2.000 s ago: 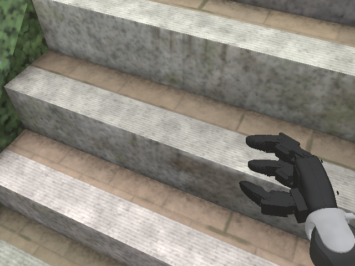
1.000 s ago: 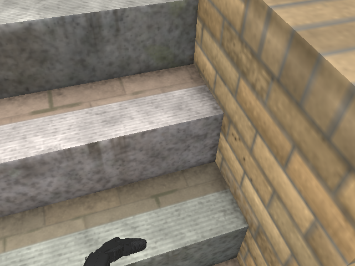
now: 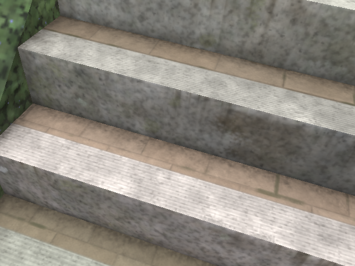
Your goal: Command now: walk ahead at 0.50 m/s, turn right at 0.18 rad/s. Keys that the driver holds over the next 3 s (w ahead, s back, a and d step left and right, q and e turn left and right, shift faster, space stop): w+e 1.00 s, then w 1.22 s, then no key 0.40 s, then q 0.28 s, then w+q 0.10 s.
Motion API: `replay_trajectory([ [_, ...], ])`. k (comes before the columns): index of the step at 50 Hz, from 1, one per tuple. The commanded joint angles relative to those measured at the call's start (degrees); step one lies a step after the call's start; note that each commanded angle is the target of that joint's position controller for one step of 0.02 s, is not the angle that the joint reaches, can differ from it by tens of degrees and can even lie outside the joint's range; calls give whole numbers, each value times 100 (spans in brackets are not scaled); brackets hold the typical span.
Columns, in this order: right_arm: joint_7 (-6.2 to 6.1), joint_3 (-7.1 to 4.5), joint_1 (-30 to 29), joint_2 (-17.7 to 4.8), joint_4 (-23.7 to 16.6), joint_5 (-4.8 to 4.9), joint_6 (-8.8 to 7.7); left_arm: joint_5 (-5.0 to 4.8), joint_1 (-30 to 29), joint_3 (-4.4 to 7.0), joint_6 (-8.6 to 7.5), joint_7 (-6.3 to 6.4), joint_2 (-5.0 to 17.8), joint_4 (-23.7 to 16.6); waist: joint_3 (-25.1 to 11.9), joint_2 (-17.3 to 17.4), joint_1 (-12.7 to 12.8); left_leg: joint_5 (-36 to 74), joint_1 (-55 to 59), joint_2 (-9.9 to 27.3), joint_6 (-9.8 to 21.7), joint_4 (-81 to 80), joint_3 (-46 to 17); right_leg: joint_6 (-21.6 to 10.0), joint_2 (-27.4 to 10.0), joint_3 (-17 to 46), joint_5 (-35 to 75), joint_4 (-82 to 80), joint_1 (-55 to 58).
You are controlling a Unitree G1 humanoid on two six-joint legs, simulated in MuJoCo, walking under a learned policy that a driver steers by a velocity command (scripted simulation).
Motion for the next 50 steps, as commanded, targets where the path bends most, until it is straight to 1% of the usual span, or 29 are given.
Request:
replay_trajectory([
  [1, -106, 95, -1695, -93, -904, -199, -250, 83, 729, 76, 246, 169, 395, -236, 109, 850, 747, 1483, -549, 1367, 348, -2825, -1334, 77, 11, 127, 776, 667, -362],
  [6, -423, 48, -1492, -621, -1188, -329, -173, 122, 625, 178, 523, 286, 535, -422, 145, 506, 572, 2850, 201, 1464, 331, -3556, -418, 364, 89, -370, 1314, 115, -385],
  [9, -515, -19, -1596, -1021, -1396, -209, -166, 158, 842, 168, 509, 231, 498, -435, 80, 437, 671, 3876, 825, 1245, 222, -3564, 145, 283, -79, -434, 1006, -1748, 97],
  [11, -598, -116, -2192, -1412, -1657, -72, -48, 271, 1762, 171, 514, 190, 629, -177, -204, 1056, 1135, 7335, 908, 961, -67, -3461, 907, 120, 85, -1179, -508, -3931, 1898],
  [13, -636, -29, -2879, -1182, -2138, 38, -127, 283, 3061, 220, 509, 39, 485, 314, -415, 1194, 1602, 9928, 2069, 1327, 411, -1625, 682, -198, -529, -1106, -1831, -6531, 2349],
  [14, -600, 73, -3079, -871, -2221, 254, -190, 144, 3464, 144, 484, -38, 264, 684, -353, 720, 1578, 9626, 2396, 1223, 599, 25, 740, -498, -420, -1560, -1305, -8188, 2476],
  [15, -497, 202, -3687, -414, -2461, 574, -208, 189, 4159, 42, 337, -129, 17, 1216, -147, -410, 1814, 6225, 1214, 748, 536, 2498, 795, -938, -783, -1065, 1259, -10497, 3512],
  [16, -347, 358, -3852, 422, -2752, 605, -229, 517, 3462, -124, 217, -187, -356, 1437, 770, -1165, 978, 2003, -1481, 113, 439, 5424, 325, -1143, -883, 127, 1684, -9513, 3767],
  [17, -79, 481, -2911, 833, -2990, 296, -434, 635, 2484, -291, -68, -222, -557, 867, 684, -649, -355, 1954, -2389, -421, 305, 6628, -782, -1392, -825, 2154, 3288, -8366, 3292],
  [18, 167, 495, -2199, 732, -2950, -36, -567, 280, 2285, -119, -73, -180, -85, 570, -117, 212, -537, 1906, -2831, -402, 164, 6803, -1023, -1562, -1204, 2906, 2334, -8666, 3851],
  [19, 366, 419, -1824, 30, -2771, -42, -685, -48, 1815, 158, -134, -37, 738, 178, -67, 625, -634, 2619, -3401, -112, 167, 5521, -1533, -1892, -1811, 5017, -2246, -9964, 3653],
  [21, 193, 356, -3396, -131, -2895, 158, -477, 197, 1338, 145, -210, 251, 664, 290, 834, 1548, -211, 2802, -4136, 172, -79, 4900, -1411, -1764, -2161, 5101, -3939, -10608, 2924],
  [23, 23, 365, -3164, -189, -2719, 171, -243, 230, 1157, 55, -223, 364, 514, 248, 612, 1192, -304, 3176, -3754, 174, -234, 5417, -1141, -1774, -1879, 4320, -3478, -10088, 2573],
  [28, -38, 490, -3647, 432, -2459, 153, -320, 212, 2689, -56, 46, 432, 26, 625, 144, 4, 468, 3436, -3992, 385, -82, 5367, -424, -1353, -1512, 2843, -1187, -9429, 3418],
  [32, 20, 624, -4321, 739, -2885, 159, -437, -29, 3224, 161, 156, 591, 200, 742, 54, -532, 713, 1920, -5124, 594, -162, 4011, -490, -1091, -1589, 2954, -938, -9652, 4929],
  [34, -63, 582, -5104, 680, -3288, 58, -524, -310, 3932, 315, 261, 740, 165, 997, 402, -847, 1041, -254, -6109, 653, -100, 3525, -991, -754, -1679, 3064, 622, -9362, 6239],
  [35, -121, 472, -4570, 395, -3262, 45, -633, -297, 3296, 370, 264, 787, 171, 804, -163, -894, 472, -1299, -4206, 469, 156, 1598, -1079, -390, -1395, 2265, 3415, -8675, 6009],
  [36, -179, 17, -2911, -933, -2912, 123, -744, -116, 1454, 402, 178, 647, 418, 218, -975, -383, -723, 444, -697, 436, 225, -1539, -1065, -4, -643, 1658, 6249, -7009, 4868],
  [37, -150, -361, -832, -1440, -2188, 359, -690, -59, 465, 513, 59, 593, 885, -209, -1974, -349, -1494, 3079, 2275, 665, 460, -3687, -1261, 139, -827, 1902, 5750, -5885, 3826],
  [38, -161, -593, -148, -1613, -1211, 524, -491, 182, -413, 368, 8, 494, 582, -828, -1287, 701, -1425, 5227, 3102, 943, 596, -5328, -1123, 323, -385, 1332, 2379, -4667, 2979],
  [39, -78, -362, -271, -757, -519, 407, -278, 365, -353, 133, -201, 290, -277, -765, 279, 1873, -677, 7287, 3781, 1159, 280, -5967, -874, 285, 223, 975, -2387, -2610, 428],
  [40, -215, -444, -1255, -1097, -637, -120, -206, -251, 1011, 334, -345, 217, 96, -679, -483, 2971, 242, 9645, 5801, 2318, 1020, -2944, -1933, 442, 212, 1132, -2365, -121, -2790],
  [41, -217, -343, -844, -399, -500, -150, 27, -239, 777, 87, -492, 159, -287, -363, -630, 2139, -356, 11430, 6548, 1885, 627, -2623, -1094, 419, 185, 1013, -2718, 1554, -4160],
  [42, -183, -278, -630, -248, -224, -318, 114, -430, 222, -41, -576, 81, -487, -632, -280, 1979, -332, 10822, 6447, 1750, 544, -2717, -732, 357, 176, 734, -2906, 2076, -4878],
  [44, -199, -416, -1338, -432, -19, -345, 75, -228, -217, -411, -605, -133, -843, -1068, 7, 1081, 239, 8875, 4761, 1339, 242, -3428, 114, 186, -431, 173, -2675, 912, -4204],
  [46, -438, -376, -2590, -742, -63, -25, 111, -125, -524, -543, -430, -245, -562, -1553, 229, 1060, 1018, 8759, 1249, 537, -108, -4452, 1268, 373, -540, -698, -1896, -1157, -1395],
  [47, -674, -554, -2752, -1738, -385, 249, 94, -56, 676, -367, -265, -238, 146, -1348, -1026, 1001, 1651, 10120, -132, 68, 289, -4532, 1470, 540, 96, -1365, -1290, -3302, 2354],
  [49, -503, -600, -3426, -2428, -1086, 181, -238, 293, 3111, 257, 110, 63, 1377, -215, -2725, 1035, 2260, 15887, 635, 1678, 1254, -3653, 428, 519, 374, -1592, -1189, -2500, 4993],
  [50, -390, -610, -3798, -2408, -1110, 404, -233, 418, 3423, 398, 255, 190, 1588, -172, -2634, 1019, 2320, 15811, 1941, 1775, 1228, -2378, 325, 84, -31, -680, -1859, -4119, 4138],
])
Next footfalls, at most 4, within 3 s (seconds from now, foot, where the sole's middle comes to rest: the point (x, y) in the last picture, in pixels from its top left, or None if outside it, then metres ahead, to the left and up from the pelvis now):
0.30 right None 0.12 0.00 -0.70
0.64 left None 0.22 0.31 -0.68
1.02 right None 0.42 0.12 -0.49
1.54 left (67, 155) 0.67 0.34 -0.28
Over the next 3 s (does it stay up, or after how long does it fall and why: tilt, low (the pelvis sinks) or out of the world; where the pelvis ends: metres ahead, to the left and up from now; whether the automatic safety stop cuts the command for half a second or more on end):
stays up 0.67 -0.07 0.61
